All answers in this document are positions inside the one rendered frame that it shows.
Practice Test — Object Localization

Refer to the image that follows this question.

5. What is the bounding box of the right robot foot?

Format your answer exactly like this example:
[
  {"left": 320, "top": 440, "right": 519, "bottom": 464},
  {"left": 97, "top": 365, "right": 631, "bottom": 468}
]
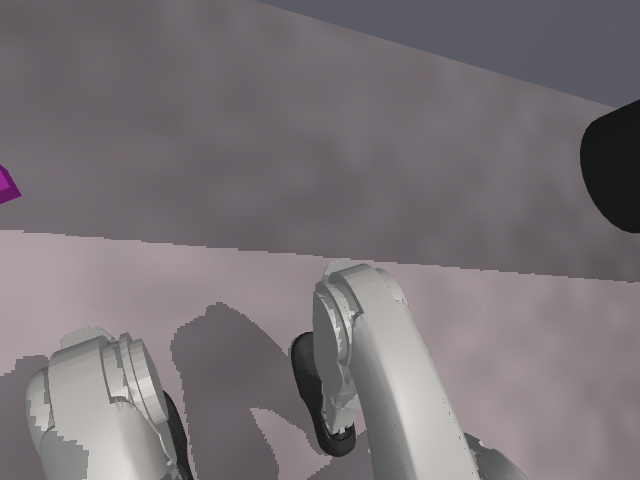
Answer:
[{"left": 291, "top": 332, "right": 356, "bottom": 457}]

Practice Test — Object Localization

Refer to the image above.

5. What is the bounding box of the left robot foot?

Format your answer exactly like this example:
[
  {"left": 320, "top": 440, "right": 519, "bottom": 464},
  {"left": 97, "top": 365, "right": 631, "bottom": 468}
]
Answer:
[{"left": 163, "top": 390, "right": 194, "bottom": 480}]

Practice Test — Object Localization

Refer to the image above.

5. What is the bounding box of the right robot hand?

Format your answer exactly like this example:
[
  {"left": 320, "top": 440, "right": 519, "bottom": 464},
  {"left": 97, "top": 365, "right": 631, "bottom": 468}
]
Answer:
[{"left": 463, "top": 433, "right": 529, "bottom": 480}]

